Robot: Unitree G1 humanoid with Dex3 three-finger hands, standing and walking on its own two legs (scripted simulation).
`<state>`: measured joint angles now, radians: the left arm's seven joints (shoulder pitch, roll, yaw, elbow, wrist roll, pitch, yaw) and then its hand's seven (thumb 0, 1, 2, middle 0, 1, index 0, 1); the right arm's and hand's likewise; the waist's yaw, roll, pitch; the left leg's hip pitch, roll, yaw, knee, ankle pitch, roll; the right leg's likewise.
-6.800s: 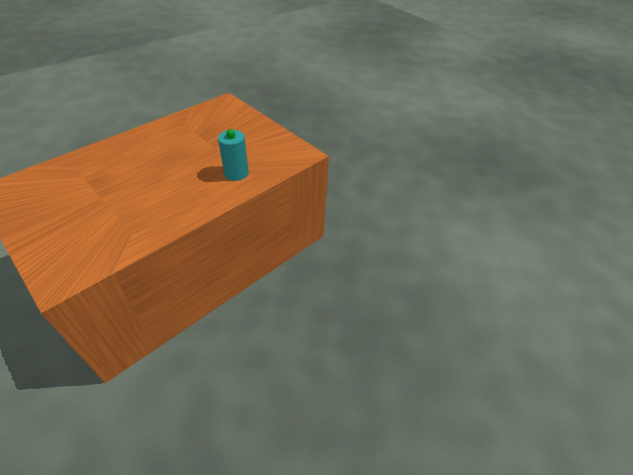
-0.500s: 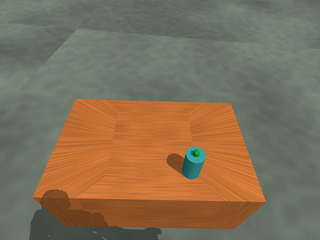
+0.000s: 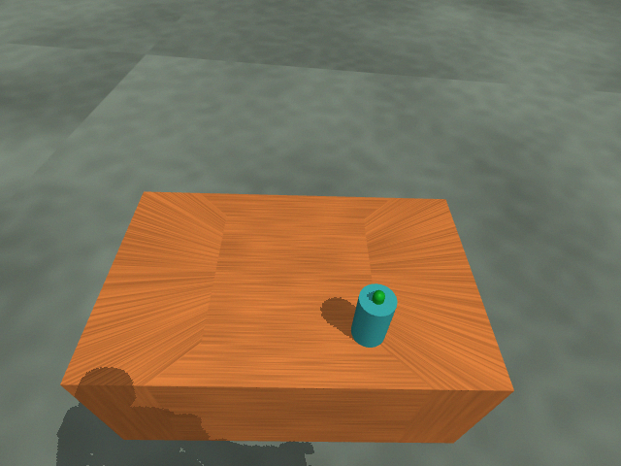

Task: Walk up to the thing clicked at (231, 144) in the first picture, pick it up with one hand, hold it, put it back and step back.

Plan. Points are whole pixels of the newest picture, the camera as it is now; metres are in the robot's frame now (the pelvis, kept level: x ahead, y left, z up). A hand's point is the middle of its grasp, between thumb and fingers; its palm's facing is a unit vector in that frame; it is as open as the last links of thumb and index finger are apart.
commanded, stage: go down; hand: right
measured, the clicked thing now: (373, 313) +0.51 -0.15 -0.28
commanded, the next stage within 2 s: none
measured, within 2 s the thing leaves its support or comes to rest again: neither
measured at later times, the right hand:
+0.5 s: hand out of the picture +0.14 -0.26 -0.15, palm faces +0.04 +0.95 -0.32, open 16.0 cm
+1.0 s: hand out of the picture +0.15 -0.26 -0.14, palm faces +0.06 +0.95 -0.31, open 17.4 cm
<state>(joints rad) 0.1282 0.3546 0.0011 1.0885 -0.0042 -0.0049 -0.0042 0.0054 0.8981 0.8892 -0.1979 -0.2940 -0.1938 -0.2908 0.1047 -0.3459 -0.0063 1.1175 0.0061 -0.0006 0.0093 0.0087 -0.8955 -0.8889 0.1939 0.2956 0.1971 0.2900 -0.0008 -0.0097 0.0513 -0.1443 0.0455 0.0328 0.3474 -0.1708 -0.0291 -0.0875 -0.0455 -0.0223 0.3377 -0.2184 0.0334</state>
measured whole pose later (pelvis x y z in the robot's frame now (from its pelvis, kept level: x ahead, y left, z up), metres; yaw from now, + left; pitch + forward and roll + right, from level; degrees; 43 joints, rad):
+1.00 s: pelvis +0.00 -0.01 -0.05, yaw -1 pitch +10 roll +1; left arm 0.32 0.27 0.12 0.45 -0.02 -0.10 0.07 -0.01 -0.51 0.03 -0.08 -0.07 -0.07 -0.06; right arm 0.28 -0.34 -0.14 0.31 0.00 0.45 0.08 0.00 0.50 -0.03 0.05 0.06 0.05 0.05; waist 0.02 -0.03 -0.10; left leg -0.60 0.05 0.05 0.83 -0.40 -0.04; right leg -0.58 -0.05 0.03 0.88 -0.48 0.03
